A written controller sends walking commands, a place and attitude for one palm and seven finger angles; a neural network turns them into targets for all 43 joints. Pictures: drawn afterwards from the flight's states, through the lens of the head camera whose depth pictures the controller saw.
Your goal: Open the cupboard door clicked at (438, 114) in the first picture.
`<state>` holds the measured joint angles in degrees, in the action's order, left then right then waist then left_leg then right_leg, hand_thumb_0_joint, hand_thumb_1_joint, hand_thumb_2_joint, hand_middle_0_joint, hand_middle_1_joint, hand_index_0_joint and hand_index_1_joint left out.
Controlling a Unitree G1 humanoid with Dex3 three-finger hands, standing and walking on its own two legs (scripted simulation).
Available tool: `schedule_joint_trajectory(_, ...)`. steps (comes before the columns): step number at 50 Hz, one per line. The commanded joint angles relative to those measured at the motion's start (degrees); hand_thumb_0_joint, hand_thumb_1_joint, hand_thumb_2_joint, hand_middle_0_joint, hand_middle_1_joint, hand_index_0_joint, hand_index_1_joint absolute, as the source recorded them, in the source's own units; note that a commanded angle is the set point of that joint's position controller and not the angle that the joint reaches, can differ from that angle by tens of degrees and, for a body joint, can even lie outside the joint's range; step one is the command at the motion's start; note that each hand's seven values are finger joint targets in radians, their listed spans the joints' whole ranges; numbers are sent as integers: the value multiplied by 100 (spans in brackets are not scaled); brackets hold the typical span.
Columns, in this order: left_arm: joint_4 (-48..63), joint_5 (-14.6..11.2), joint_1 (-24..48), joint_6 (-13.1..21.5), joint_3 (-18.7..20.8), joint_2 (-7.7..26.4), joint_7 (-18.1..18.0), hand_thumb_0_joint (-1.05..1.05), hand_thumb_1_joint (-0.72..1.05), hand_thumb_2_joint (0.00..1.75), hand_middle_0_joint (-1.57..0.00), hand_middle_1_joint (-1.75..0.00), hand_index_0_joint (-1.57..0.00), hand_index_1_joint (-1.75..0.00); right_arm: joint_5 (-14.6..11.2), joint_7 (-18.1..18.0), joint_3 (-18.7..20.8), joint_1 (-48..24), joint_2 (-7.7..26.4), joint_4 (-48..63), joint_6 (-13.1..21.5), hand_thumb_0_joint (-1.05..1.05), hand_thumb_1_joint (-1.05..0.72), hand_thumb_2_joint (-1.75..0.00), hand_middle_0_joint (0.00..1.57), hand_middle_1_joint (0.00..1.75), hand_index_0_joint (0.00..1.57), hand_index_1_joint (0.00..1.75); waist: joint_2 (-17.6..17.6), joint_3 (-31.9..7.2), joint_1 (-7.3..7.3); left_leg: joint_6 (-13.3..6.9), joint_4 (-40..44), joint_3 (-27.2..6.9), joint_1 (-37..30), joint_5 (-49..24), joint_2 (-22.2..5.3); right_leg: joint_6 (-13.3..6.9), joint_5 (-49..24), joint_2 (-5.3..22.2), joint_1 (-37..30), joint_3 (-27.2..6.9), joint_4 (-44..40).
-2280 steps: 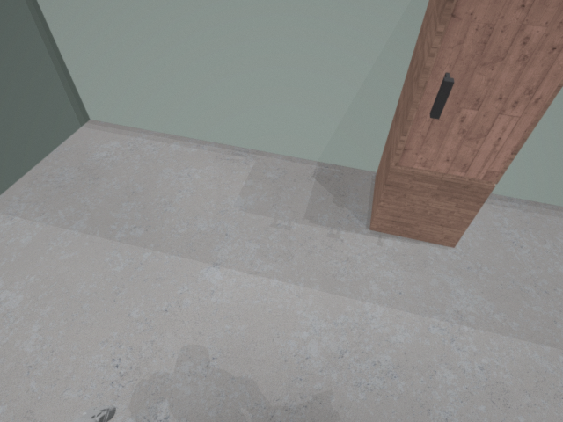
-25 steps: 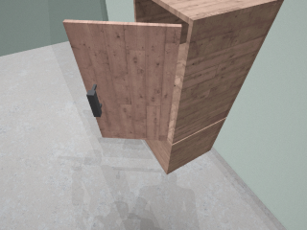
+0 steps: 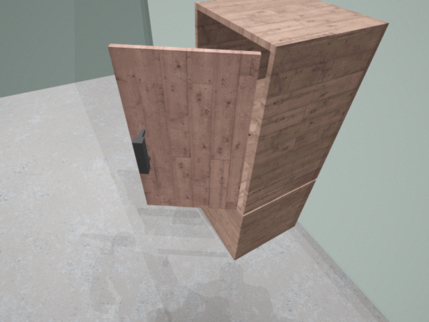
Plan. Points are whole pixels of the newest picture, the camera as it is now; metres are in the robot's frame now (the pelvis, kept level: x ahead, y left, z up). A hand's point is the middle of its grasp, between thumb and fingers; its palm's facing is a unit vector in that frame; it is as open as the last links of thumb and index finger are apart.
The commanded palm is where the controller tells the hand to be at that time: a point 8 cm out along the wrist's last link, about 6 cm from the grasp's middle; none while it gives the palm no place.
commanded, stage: look again from close up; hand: left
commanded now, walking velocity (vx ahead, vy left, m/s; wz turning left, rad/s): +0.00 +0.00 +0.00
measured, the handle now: (143, 151) +0.57 +0.24 -0.04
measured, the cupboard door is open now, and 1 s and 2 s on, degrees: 57 57 57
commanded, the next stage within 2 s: shuffle to correct the standing spot in 0.14 s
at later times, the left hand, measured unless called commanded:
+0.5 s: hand out of the picture -0.02 +0.20 -0.18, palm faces +0.02 -0.98 -0.18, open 7.4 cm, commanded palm none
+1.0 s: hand out of the picture +0.01 +0.20 -0.17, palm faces +0.00 -0.97 -0.23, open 7.3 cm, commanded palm none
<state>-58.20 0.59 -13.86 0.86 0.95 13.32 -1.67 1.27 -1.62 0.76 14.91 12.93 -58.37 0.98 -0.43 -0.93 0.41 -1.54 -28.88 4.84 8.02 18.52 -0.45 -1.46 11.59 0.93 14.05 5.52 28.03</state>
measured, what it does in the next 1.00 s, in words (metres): stands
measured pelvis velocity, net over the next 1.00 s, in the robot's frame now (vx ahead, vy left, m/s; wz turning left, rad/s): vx -0.01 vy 0.02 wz -0.02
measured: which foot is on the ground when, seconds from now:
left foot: down 0.00-1.00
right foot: down 0.00-1.00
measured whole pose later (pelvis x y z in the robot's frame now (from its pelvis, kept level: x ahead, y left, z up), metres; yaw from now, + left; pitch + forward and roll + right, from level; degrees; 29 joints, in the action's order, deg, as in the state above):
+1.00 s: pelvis -0.01 +0.02 -0.01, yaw -1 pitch -2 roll +0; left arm -59.8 1.1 -17.1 -1.3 0.0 8.9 -2.1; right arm 1.2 -1.6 0.3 18.1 9.3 -57.9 0.0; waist 1.4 0.6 0.3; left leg -3.6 -31.0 7.1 10.1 19.1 1.5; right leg -0.3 12.3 2.8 17.7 2.8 32.2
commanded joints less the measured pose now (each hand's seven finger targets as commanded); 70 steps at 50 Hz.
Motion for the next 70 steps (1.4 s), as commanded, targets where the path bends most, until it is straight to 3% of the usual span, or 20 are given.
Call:
schedule_joint_trajectory(1,295,26,-97,80,110,749,-19,0,90,90,-20,-30,-20,-30,-5,12,153,39,840,287,78,0,-90,-90,20,30,20,30,118,407,-46,-99,931,-677,728,-871,-643,-128,-676,578,-480,-714,-477)
schedule_joint_trajectory(7,306,42,27,39,85,805,-2,0,90,90,-20,-30,-20,-30,-1,58,143,-130,974,275,51,0,-90,-90,20,30,20,30,119,558,-58,-95,1302,-807,874,-120,-661,-37,-185,561,-445,-731,-652)
schedule_joint_trajectory(13,143,38,-169,33,24,589,-13,0,90,90,-20,-30,-20,-30,-9,70,78,-57,813,110,45,0,-90,-90,20,30,20,30,80,251,-61,-74,1336,-757,631,-209,-656,20,-346,607,-630,-674,-673)
schedule_joint_trajectory(17,67,95,-464,-63,11,411,0,0,90,90,-20,-30,-20,-30,19,96,53,265,639,-23,-98,0,-90,-90,20,30,20,30,56,664,-49,-132,1395,-749,902,1327,-561,17,1263,532,-213,-709,-678)
schedule_joint_trajectory(19,86,116,-596,-71,41,378,22,0,90,90,-20,-30,-20,-30,19,95,69,360,643,-23,-116,0,-90,-90,20,30,20,30,96,875,-67,-206,1441,-829,1070,1662,-597,-3,1508,476,-85,-696,-612)
schedule_joint_trajectory(21,52,106,-700,-41,24,267,12,0,90,90,-20,-30,-20,-30,-8,76,48,403,539,-53,-91,0,-90,-90,20,30,20,30,-42,1011,-77,-213,1313,-786,1055,1140,-597,-33,1024,498,-51,-740,-597)
schedule_joint_trajectory(28,-208,1,-1013,64,-41,86,-124,0,90,90,-20,-30,-20,-30,-105,-81,11,708,292,-341,75,0,-90,-90,20,30,20,30,155,347,-13,-49,750,-523,161,-2802,-646,-42,-2122,612,-634,-598,-213)
schedule_joint_trajectory(31,-171,1,-1067,6,-11,2,-174,0,90,90,-20,-30,-20,-30,-118,-135,56,814,187,-353,48,0,-90,-90,20,30,20,30,121,266,-3,-23,573,-478,32,-3602,-689,-38,-2509,627,-602,-581,36)
schedule_joint_trajectory(33,-107,5,-1058,-54,18,-44,-184,0,90,90,-20,-30,-20,-30,-108,-158,98,848,163,-341,8,0,-90,-90,20,30,20,30,233,224,8,-34,524,-468,-26,-3646,-733,-32,-2213,584,-477,-557,154)
schedule_joint_trajectory(37,44,43,-927,-121,65,-129,-168,0,90,90,-20,-30,-20,-30,-88,-161,172,760,119,-260,-22,0,-90,-90,20,30,20,30,309,208,12,-123,566,-533,105,-3076,-806,8,-1532,474,-310,-520,222)
schedule_joint_trajectory(41,40,63,-862,-132,52,-203,-143,0,90,90,-20,-30,-20,-30,-70,-110,169,538,57,-210,-30,0,-90,-90,20,30,20,30,195,494,-66,-176,886,-671,688,-1321,-784,31,-793,436,-329,-630,-33)
schedule_joint_trajectory(42,-207,69,-1091,-111,33,129,-322,0,90,90,-20,-30,-20,-30,-176,-73,130,56,261,214,48,0,-90,-90,20,30,20,30,-58,327,-175,-21,-28,-456,494,-2700,-919,17,-2199,716,-188,-677,136)
schedule_joint_trajectory(43,16,11,-848,-70,18,161,-255,0,90,90,-20,-30,-20,-30,-101,-40,91,373,89,304,21,0,-90,-90,20,30,20,30,229,-80,-27,59,368,-574,633,-839,-605,-132,-470,695,-315,-800,132)
schedule_joint_trajectory(44,104,26,-660,-92,13,75,-186,0,90,90,-20,-30,-20,-30,-62,-12,67,356,39,297,32,0,-90,-90,20,30,20,30,619,390,-33,-16,829,-779,915,-145,-685,-151,458,527,84,-754,110)
schedule_joint_trajectory(46,125,65,-600,-117,-14,15,-85,0,90,90,-20,-30,-20,-30,1,17,54,361,154,423,28,0,-90,-90,20,30,20,30,1108,606,-66,-170,1354,-1067,1342,708,-859,-112,525,242,74,-356,391)
schedule_joint_trajectory(49,63,89,-615,-106,-51,-27,-10,0,90,90,-20,-30,-20,-30,-11,33,48,315,250,508,21,0,-90,-90,20,30,20,30,300,978,-131,-243,1571,-1127,1741,1378,-814,-90,365,234,-24,-435,204)
schedule_joint_trajectory(54,14,43,-549,-1,-59,45,16,0,90,90,-20,-30,-20,-30,-12,49,0,557,253,388,23,0,-90,-90,20,30,20,30,-269,899,-29,-214,1285,-844,1260,920,-520,-122,795,409,208,-916,-384)
schedule_joint_trajectory(59,-10,14,-484,73,-40,136,18,0,90,90,-20,-30,-20,-30,-9,57,-65,771,156,175,35,0,-90,-90,20,30,20,30,-397,741,72,-176,936,-573,723,302,-378,-176,1236,583,485,-1239,-790)
schedule_joint_trajectory(64,-116,0,-481,126,-27,143,25,0,90,90,-20,-30,-20,-30,-22,45,-104,809,92,-28,91,0,-90,-90,20,30,20,30,-116,419,51,-129,892,-510,591,-43,-401,-201,738,618,130,-1210,-763)
schedule_joint_trajectory(70,-274,-11,-490,158,-33,101,10,0,90,90,-20,-30,-20,-30,-37,22,-123,887,-26,-288,96,0,-90,-90,20,30,20,30,-71,417,26,-68,857,-451,590,-297,-436,-234,222,646,-139,-1134,-771)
